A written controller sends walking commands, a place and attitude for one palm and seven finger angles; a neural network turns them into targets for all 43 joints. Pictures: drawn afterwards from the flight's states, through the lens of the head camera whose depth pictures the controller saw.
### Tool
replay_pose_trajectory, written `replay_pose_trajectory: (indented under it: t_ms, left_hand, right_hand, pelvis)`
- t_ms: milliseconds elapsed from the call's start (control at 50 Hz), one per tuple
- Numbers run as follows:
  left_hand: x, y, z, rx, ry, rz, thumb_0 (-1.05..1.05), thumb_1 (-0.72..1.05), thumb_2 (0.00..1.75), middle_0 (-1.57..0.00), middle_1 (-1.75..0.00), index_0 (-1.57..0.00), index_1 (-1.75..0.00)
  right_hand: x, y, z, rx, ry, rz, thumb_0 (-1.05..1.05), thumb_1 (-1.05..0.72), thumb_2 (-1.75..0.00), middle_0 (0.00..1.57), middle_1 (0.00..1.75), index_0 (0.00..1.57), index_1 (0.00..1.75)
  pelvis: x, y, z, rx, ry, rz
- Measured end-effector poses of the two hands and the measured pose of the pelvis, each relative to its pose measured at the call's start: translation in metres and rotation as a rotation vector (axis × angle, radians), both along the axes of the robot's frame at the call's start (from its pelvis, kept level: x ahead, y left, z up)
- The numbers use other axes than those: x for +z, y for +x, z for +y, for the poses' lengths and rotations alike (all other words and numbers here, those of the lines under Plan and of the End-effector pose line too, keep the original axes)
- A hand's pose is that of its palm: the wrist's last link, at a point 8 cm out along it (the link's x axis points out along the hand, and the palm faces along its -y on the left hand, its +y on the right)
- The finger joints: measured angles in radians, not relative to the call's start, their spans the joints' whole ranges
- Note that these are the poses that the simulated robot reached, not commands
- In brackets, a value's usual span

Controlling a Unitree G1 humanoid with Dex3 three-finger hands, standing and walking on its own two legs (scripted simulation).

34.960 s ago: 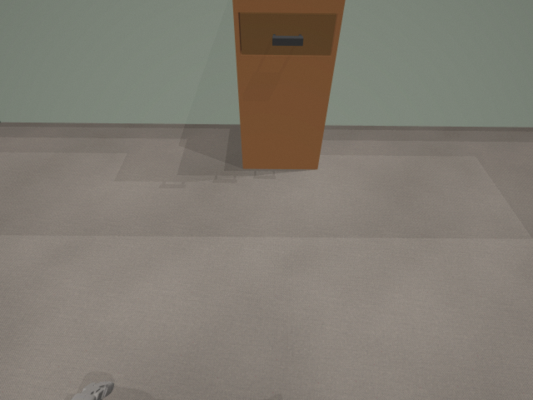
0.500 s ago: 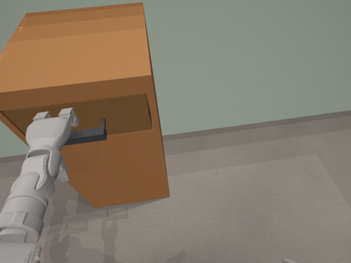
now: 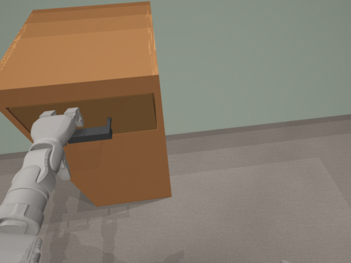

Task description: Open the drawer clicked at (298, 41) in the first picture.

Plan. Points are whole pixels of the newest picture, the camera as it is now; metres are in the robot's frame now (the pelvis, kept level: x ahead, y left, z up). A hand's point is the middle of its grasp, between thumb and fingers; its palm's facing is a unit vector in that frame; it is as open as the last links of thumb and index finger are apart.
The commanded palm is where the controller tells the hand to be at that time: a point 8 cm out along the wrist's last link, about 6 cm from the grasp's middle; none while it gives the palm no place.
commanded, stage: re-aim the fingers above the handle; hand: left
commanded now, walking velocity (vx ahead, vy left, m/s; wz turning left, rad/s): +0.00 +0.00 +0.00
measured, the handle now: (90, 128) +0.46 +0.29 -0.02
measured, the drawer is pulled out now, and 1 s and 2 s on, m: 0.00 0.00 0.00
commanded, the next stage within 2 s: lower the fingers behind the handle in 0.80 s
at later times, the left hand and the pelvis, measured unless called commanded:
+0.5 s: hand (79, 147) +0.37 +0.28 +0.02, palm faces -0.14 -0.08 -0.99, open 13.8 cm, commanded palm +0.37 +0.29 +0.10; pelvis -0.01 +0.02 +0.00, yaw +1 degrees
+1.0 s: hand (78, 141) +0.38 +0.28 +0.04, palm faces -0.08 -0.05 -1.00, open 13.9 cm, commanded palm +0.37 +0.29 +0.09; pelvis +0.00 +0.01 -0.01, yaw +1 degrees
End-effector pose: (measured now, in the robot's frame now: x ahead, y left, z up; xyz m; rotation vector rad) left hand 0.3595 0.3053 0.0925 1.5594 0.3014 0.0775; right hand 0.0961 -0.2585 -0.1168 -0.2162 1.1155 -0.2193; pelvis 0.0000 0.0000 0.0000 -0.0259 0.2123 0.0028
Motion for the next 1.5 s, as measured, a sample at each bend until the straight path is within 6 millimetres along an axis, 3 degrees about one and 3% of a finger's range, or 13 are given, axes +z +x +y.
replay_pose_trajectory:
  t_ms: [80, 160, 260, 380, 480, 580, 640, 720, 800, 880, 1060, 1260, 1500]
  left_hand:
    - [-0.011, 0.004, -0.027, -0.151, -0.056, -0.035, -0.01, -0.48, 0.30, -0.32, -1.20, -0.32, -1.20]
    - [0.001, 0.014, -0.037, -0.214, -0.051, -0.183, 0.00, -0.48, 0.30, -0.32, -1.20, -0.32, -1.20]
    - [0.021, 0.021, -0.003, -0.032, 0.018, -0.271, 0.00, -0.48, 0.30, -0.32, -1.20, -0.32, -1.20]
    - [0.006, 0.004, 0.028, 0.134, 0.054, -0.039, 0.00, -0.48, 0.30, -0.31, -1.20, -0.31, -1.19]
    - [-0.013, -0.002, -0.015, -0.085, -0.067, 0.016, -0.01, -0.48, 0.30, -0.32, -1.20, -0.32, -1.19]
    - [-0.002, 0.011, -0.052, -0.280, -0.067, -0.159, -0.01, -0.48, 0.30, -0.32, -1.20, -0.32, -1.20]
    - [0.017, 0.023, -0.041, -0.213, -0.019, -0.287, 0.00, -0.48, 0.30, -0.33, -1.20, -0.32, -1.20]
    - [0.029, 0.026, -0.002, 0.029, 0.048, -0.274, 0.00, -0.48, 0.30, -0.32, -1.20, -0.32, -1.20]
    - [0.013, 0.010, 0.033, 0.202, 0.086, -0.041, 0.00, -0.48, 0.30, -0.31, -1.20, -0.31, -1.19]
    - [-0.014, -0.002, 0.022, 0.109, 0.004, 0.121, -0.01, -0.48, 0.30, -0.31, -1.20, -0.31, -1.19]
    - [0.002, 0.020, -0.038, -0.236, -0.055, -0.175, -0.01, -0.48, 0.30, -0.32, -1.20, -0.31, -1.21]
    - [-0.031, 0.026, -0.008, 0.056, 0.027, -0.057, 0.00, -0.48, 0.30, -0.32, -1.20, -0.31, -1.20]
    - [-0.041, 0.023, -0.010, -0.078, -0.026, -0.070, -0.01, -0.48, 0.30, -0.31, -1.20, -0.31, -1.19]
  right_hand:
    - [0.001, -0.005, -0.003, -0.001, -0.036, 0.020, 0.01, -0.91, -0.90, 0.20, 0.30, 0.20, 0.30]
    - [-0.002, -0.009, -0.003, -0.015, -0.044, 0.020, 0.01, -0.91, -0.90, 0.20, 0.30, 0.20, 0.30]
    - [-0.010, -0.014, 0.006, -0.029, 0.008, 0.036, 0.01, -0.91, -0.90, 0.20, 0.30, 0.20, 0.30]
    - [-0.009, -0.016, 0.019, -0.035, 0.052, 0.038, 0.01, -0.91, -0.90, 0.20, 0.30, 0.20, 0.30]
    - [0.000, -0.007, 0.019, 0.011, -0.005, 0.020, 0.01, -0.91, -0.90, 0.20, 0.30, 0.20, 0.30]
    - [0.003, 0.001, 0.014, 0.028, -0.041, -0.019, 0.01, -0.91, -0.90, 0.20, 0.30, 0.20, 0.30]
    - [-0.002, 0.002, 0.013, 0.023, -0.025, -0.022, 0.01, -0.91, -0.90, 0.20, 0.30, 0.20, 0.30]
    - [-0.010, -0.003, 0.017, 0.004, 0.032, 0.006, 0.01, -0.91, -0.90, 0.20, 0.30, 0.20, 0.30]
    - [-0.010, -0.010, 0.020, -0.016, 0.064, 0.036, 0.01, -0.91, -0.90, 0.20, 0.30, 0.20, 0.30]
    - [-0.004, -0.013, 0.014, 0.006, 0.014, 0.056, 0.01, -0.91, -0.90, 0.20, 0.30, 0.20, 0.30]
    - [-0.003, -0.005, -0.006, 0.023, -0.069, 0.032, 0.01, -0.91, -0.90, 0.20, 0.30, 0.20, 0.30]
    - [-0.014, -0.021, 0.005, -0.039, 0.027, 0.060, 0.01, -0.91, -0.90, 0.20, 0.30, 0.20, 0.30]
    - [-0.010, -0.038, -0.007, -0.057, -0.042, 0.104, 0.01, -0.91, -0.90, 0.20, 0.30, 0.20, 0.30]
  pelvis:
    - [-0.003, -0.002, 0.004, 0.002, -0.004, 0.007]
    - [-0.007, -0.004, 0.007, -0.014, -0.004, 0.023]
    - [-0.007, -0.006, 0.011, -0.039, -0.001, 0.034]
    - [-0.001, -0.003, 0.014, -0.023, -0.005, 0.020]
    - [-0.001, -0.004, 0.016, 0.013, -0.010, -0.008]
    - [-0.007, -0.010, 0.015, 0.007, -0.009, 0.005]
    - [-0.009, -0.013, 0.014, -0.016, -0.006, 0.017]
    - [-0.006, -0.012, 0.013, -0.041, 0.001, 0.027]
    - [0.000, -0.005, 0.010, -0.037, 0.002, 0.023]
    - [0.001, -0.002, 0.008, 0.004, -0.005, 0.005]
    - [-0.010, -0.006, 0.007, 0.009, -0.009, 0.039]
    - [-0.010, -0.004, 0.004, -0.044, 0.000, 0.077]
    - [-0.014, -0.002, 0.006, -0.025, -0.014, 0.082]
